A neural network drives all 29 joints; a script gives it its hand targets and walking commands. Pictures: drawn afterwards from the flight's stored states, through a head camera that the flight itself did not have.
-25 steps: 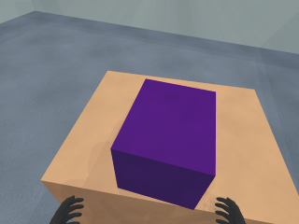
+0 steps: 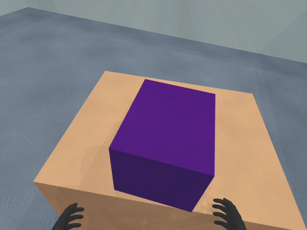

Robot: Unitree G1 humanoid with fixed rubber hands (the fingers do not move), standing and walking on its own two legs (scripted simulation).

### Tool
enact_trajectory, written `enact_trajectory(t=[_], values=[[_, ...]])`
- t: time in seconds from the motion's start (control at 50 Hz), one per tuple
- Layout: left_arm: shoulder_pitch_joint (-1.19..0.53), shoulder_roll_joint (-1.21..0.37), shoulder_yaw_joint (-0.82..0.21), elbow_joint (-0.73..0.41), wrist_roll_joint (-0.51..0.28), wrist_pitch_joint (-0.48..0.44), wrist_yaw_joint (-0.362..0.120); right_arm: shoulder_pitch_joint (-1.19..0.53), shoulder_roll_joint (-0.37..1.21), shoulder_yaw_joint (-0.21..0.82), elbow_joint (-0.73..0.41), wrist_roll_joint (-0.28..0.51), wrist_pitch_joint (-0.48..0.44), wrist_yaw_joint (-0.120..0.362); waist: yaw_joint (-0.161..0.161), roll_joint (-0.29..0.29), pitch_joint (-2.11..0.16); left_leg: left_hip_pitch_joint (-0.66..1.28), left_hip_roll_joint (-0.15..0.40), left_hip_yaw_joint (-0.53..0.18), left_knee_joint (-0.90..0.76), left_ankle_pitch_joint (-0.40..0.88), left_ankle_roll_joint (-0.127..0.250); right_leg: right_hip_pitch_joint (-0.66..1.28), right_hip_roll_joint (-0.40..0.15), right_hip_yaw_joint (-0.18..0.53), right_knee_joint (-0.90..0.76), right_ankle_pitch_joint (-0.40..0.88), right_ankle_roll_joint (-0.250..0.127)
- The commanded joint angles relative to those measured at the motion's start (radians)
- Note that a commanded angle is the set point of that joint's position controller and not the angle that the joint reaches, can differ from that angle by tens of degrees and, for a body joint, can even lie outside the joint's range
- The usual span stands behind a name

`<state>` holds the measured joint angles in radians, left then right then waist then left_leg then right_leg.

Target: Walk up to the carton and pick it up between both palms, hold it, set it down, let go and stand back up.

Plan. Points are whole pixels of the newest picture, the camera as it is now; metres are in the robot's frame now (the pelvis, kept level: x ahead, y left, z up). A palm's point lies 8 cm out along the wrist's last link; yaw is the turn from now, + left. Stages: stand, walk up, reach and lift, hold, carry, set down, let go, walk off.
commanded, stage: set down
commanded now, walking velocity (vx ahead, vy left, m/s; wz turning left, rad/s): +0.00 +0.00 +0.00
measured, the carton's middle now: (166, 140) +0.41 -0.04 -0.01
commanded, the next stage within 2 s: let go in 0.78 s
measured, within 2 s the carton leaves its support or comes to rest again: neither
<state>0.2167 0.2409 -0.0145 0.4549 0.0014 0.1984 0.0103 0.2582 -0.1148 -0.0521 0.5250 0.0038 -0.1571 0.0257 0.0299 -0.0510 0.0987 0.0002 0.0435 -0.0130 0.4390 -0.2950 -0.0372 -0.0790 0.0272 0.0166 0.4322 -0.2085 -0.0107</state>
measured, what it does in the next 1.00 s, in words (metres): stands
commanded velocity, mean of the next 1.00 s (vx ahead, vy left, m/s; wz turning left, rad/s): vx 0.00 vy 0.00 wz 0.00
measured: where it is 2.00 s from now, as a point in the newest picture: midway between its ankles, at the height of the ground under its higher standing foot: outside the picture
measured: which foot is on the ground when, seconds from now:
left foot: down 0.00-1.00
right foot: down 0.00-1.00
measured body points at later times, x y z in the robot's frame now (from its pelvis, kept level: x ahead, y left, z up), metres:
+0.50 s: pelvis +0.00 -0.01 +0.00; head -0.03 +0.02 +0.45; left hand +0.15 +0.22 -0.10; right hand +0.18 -0.22 -0.05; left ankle -0.02 +0.14 -0.74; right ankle +0.03 -0.11 -0.74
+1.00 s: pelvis -0.01 -0.02 +0.00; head -0.03 +0.00 +0.44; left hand +0.14 +0.21 -0.11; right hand +0.18 -0.22 -0.05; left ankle -0.02 +0.14 -0.74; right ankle +0.03 -0.11 -0.74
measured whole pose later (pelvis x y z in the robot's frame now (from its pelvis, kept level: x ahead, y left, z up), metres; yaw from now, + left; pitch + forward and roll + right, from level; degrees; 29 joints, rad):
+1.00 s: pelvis -0.01 -0.02 +0.00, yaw +0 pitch -10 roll +0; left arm 0.23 0.18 0.01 0.52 0.05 0.20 0.03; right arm 0.20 -0.12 -0.03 0.56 -0.01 -0.19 0.06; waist 0.02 -0.04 0.12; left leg 0.01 0.07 -0.01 0.46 -0.30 -0.06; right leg -0.08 0.04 -0.01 0.49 -0.24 -0.04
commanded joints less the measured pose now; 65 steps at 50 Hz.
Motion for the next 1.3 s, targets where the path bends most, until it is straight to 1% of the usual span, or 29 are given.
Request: enact_trajectory(t=[0.0, 0.02, 0.06, 0.14, 0.32, 0.46, 0.5, 0.52, 0.58, 0.62, 0.64, 0.68, 0.76, 0.78, 0.92, 1.04, 1.16, 1.2, 1.22, 1.24, 1.28], values=[[-0.153, 0.100, 0.046, -0.171, 0.014, -0.036, 0.015, -0.115, -0.125, -0.054, 0.015, -0.017, 0.045, -0.021, 0.006, 0.213, 0.012, -0.277, -0.011, 0.080, -0.156, 0.005, 0.001, 0.100, -0.014, -0.045, -0.068, -0.010, -0.013], [-0.157, 0.095, 0.047, -0.162, 0.020, -0.033, 0.017, -0.121, -0.130, -0.056, 0.029, -0.020, 0.047, -0.019, 0.006, 0.219, 0.017, -0.283, -0.011, 0.082, -0.158, 0.002, 0.000, 0.100, -0.013, -0.047, -0.066, -0.015, -0.013], [-0.155, 0.091, 0.049, -0.148, 0.023, -0.028, 0.017, -0.121, -0.127, -0.054, 0.040, -0.024, 0.049, -0.017, 0.004, 0.208, 0.018, -0.277, -0.015, 0.085, -0.154, 0.009, 0.000, 0.094, -0.016, -0.044, -0.071, -0.015, -0.013], [-0.161, 0.089, 0.051, -0.143, 0.026, -0.024, 0.020, -0.121, -0.123, -0.052, 0.052, -0.028, 0.050, -0.013, 0.003, 0.207, 0.016, -0.267, -0.021, 0.089, -0.150, 0.014, -0.002, 0.083, -0.021, -0.041, -0.074, -0.018, -0.015], [-0.153, 0.060, 0.050, -0.119, 0.049, -0.024, 0.029, -0.118, -0.137, -0.052, 0.096, -0.030, 0.049, -0.005, -0.003, 0.221, 0.023, -0.311, -0.014, 0.096, -0.171, 0.004, 0.004, 0.142, 0.000, -0.052, -0.048, -0.002, -0.010], [-0.152, 0.043, 0.048, -0.105, 0.058, -0.025, 0.032, -0.118, -0.141, -0.049, 0.117, -0.033, 0.050, -0.002, -0.009, 0.218, 0.045, -0.332, -0.013, 0.099, -0.178, -0.011, 0.009, 0.156, 0.007, -0.049, -0.042, -0.011, -0.008], [-0.151, 0.044, 0.047, -0.114, 0.055, -0.030, 0.033, -0.113, -0.139, -0.047, 0.111, -0.032, 0.048, -0.003, -0.015, 0.213, 0.044, -0.335, -0.011, 0.099, -0.178, -0.016, 0.013, 0.160, 0.008, -0.046, -0.042, -0.010, -0.007], [-0.149, 0.045, 0.050, -0.113, 0.055, -0.033, 0.032, -0.108, -0.137, -0.044, 0.100, -0.031, 0.047, -0.005, -0.011, 0.204, 0.045, -0.340, -0.012, 0.101, -0.178, -0.021, 0.016, 0.166, 0.007, -0.043, -0.041, -0.012, -0.006], [-0.138, 0.037, 0.050, -0.102, 0.059, -0.032, 0.033, -0.101, -0.143, -0.046, 0.117, -0.034, 0.050, -0.004, -0.016, 0.203, 0.058, -0.331, -0.013, 0.098, -0.171, -0.013, 0.016, 0.154, 0.005, -0.040, -0.041, -0.019, -0.009], [-0.140, 0.041, 0.053, -0.104, 0.057, -0.035, 0.031, -0.103, -0.139, -0.044, 0.104, -0.035, 0.049, -0.006, -0.013, 0.193, 0.059, -0.327, -0.014, 0.099, -0.168, -0.018, 0.019, 0.147, 0.003, -0.036, -0.044, -0.027, -0.009], [-0.137, 0.040, 0.050, -0.101, 0.056, -0.035, 0.031, -0.098, -0.139, -0.044, 0.106, -0.034, 0.049, -0.007, -0.018, 0.193, 0.063, -0.323, -0.016, 0.099, -0.164, -0.016, 0.019, 0.142, 0.001, -0.033, -0.044, -0.029, -0.009], [-0.132, 0.038, 0.052, -0.101, 0.059, -0.035, 0.030, -0.091, -0.139, -0.044, 0.102, -0.032, 0.049, -0.007, -0.017, 0.189, 0.065, -0.322, -0.016, 0.097, -0.162, -0.017, 0.022, 0.143, 0.001, -0.031, -0.043, -0.030, -0.009], [-0.119, 0.034, 0.054, -0.103, 0.064, -0.037, 0.029, -0.083, -0.147, -0.044, 0.110, -0.031, 0.048, -0.006, -0.019, 0.194, 0.069, -0.318, -0.015, 0.095, -0.159, -0.017, 0.025, 0.145, 0.003, -0.027, -0.039, -0.033, -0.011], [-0.117, 0.033, 0.054, -0.101, 0.062, -0.038, 0.028, -0.083, -0.146, -0.044, 0.107, -0.033, 0.048, -0.007, -0.018, 0.184, 0.072, -0.320, -0.014, 0.094, -0.158, -0.018, 0.028, 0.142, 0.003, -0.026, -0.039, -0.036, -0.011], [-0.129, 0.045, 0.057, -0.113, 0.053, -0.042, 0.030, -0.090, -0.143, -0.045, 0.086, -0.033, 0.051, -0.007, -0.015, 0.165, 0.067, -0.286, -0.022, 0.090, -0.128, -0.025, 0.031, 0.087, -0.018, 0.008, -0.062, -0.099, -0.017], [-0.112, 0.047, 0.055, -0.119, 0.047, -0.041, 0.030, -0.079, -0.141, -0.046, 0.087, -0.030, 0.054, -0.008, -0.015, 0.151, 0.069, -0.275, -0.024, 0.086, -0.117, -0.027, 0.034, 0.066, -0.028, 0.024, -0.069, -0.115, -0.020], [-0.104, 0.043, 0.053, -0.114, 0.052, -0.043, 0.033, -0.081, -0.146, -0.047, 0.093, -0.024, 0.052, -0.003, -0.011, 0.164, 0.066, -0.285, -0.021, 0.086, -0.123, -0.030, 0.035, 0.072, -0.024, 0.019, -0.061, -0.098, -0.022], [-0.100, 0.038, 0.051, -0.112, 0.059, -0.044, 0.035, -0.078, -0.152, -0.045, 0.106, -0.022, 0.052, 0.001, -0.011, 0.173, 0.070, -0.299, -0.016, 0.084, -0.137, -0.041, 0.038, 0.087, -0.015, 0.010, -0.051, -0.080, -0.021], [-0.103, 0.041, 0.055, -0.112, 0.058, -0.047, 0.035, -0.085, -0.148, -0.041, 0.094, -0.022, 0.049, 0.001, -0.008, 0.166, 0.069, -0.313, -0.013, 0.085, -0.141, -0.051, 0.043, 0.098, -0.013, 0.011, -0.049, -0.079, -0.020], [-0.095, 0.035, 0.050, -0.112, 0.058, -0.048, 0.036, -0.079, -0.151, -0.044, 0.101, -0.020, 0.048, 0.002, -0.012, 0.175, 0.068, -0.319, -0.011, 0.084, -0.144, -0.048, 0.042, 0.105, -0.012, 0.010, -0.045, -0.069, -0.021], [-0.100, 0.033, 0.052, -0.106, 0.064, -0.051, 0.038, -0.087, -0.153, -0.041, 0.106, -0.016, 0.047, 0.005, -0.008, 0.182, 0.072, -0.332, -0.009, 0.082, -0.153, -0.057, 0.044, 0.115, -0.006, 0.005, -0.039, -0.060, -0.020]])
